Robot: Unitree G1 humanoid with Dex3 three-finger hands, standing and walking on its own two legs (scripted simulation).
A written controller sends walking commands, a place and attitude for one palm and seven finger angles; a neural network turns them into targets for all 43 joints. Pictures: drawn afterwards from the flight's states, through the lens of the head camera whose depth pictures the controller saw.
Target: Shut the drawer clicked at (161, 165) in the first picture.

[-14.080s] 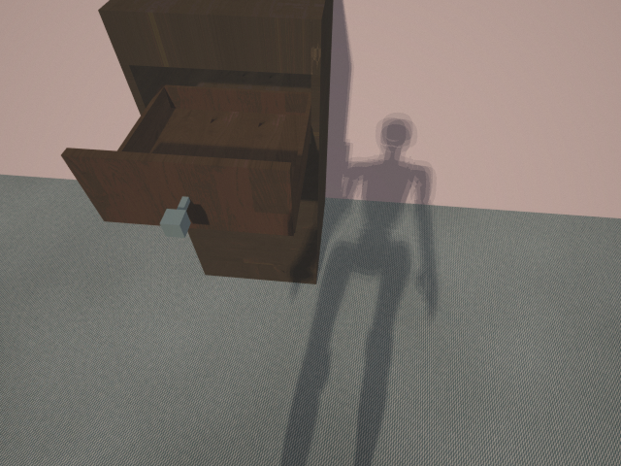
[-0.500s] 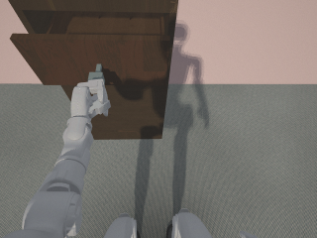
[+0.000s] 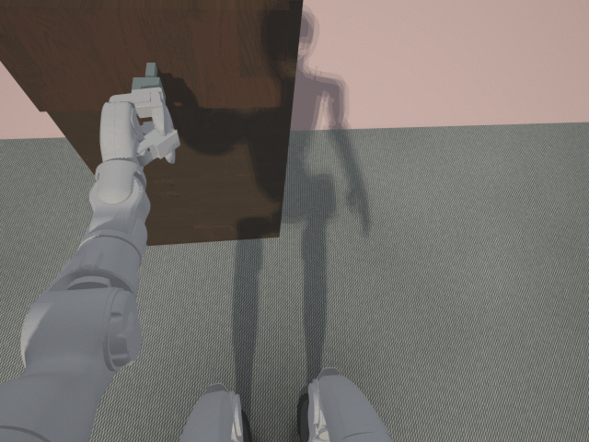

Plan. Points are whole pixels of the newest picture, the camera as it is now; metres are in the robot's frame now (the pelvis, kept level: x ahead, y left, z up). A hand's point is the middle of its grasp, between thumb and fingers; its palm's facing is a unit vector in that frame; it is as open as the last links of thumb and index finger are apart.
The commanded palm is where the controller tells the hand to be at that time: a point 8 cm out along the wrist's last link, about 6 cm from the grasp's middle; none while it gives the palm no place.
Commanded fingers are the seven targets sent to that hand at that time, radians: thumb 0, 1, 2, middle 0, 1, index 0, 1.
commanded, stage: push the drawer shut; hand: left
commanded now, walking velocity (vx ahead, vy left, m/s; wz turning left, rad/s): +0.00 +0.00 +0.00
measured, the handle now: (150, 86) +0.59 +0.14 +0.07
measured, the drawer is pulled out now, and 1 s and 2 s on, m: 0.05 0.00 0.00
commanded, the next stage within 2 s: pull the fist back off the drawer in 0.68 s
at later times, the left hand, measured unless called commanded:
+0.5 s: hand (176, 105) +0.57 +0.11 +0.06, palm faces +0.00 -1.00 -0.07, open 2.9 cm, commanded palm +0.58 +0.15 +0.07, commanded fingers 0.00 0.90 0.90 -1.40 -1.60 -1.40 -1.60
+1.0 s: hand (174, 102) +0.57 +0.11 +0.06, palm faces +0.02 -1.00 -0.05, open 3.2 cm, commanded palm +0.57 +0.14 +0.07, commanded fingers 0.00 0.90 0.90 -1.40 -1.60 -1.40 -1.60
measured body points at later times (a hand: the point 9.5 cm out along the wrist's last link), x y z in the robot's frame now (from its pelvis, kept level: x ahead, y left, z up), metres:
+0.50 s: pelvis +0.01 +0.00 -0.01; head +0.17 +0.02 +0.41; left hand +0.56 +0.16 +0.06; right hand -0.03 -0.25 -0.11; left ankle +0.03 +0.09 -0.65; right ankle +0.04 -0.10 -0.65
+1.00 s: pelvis -0.01 +0.01 -0.01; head +0.15 +0.03 +0.40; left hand +0.56 +0.16 +0.07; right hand -0.06 -0.25 -0.11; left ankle +0.03 +0.09 -0.65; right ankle +0.04 -0.10 -0.65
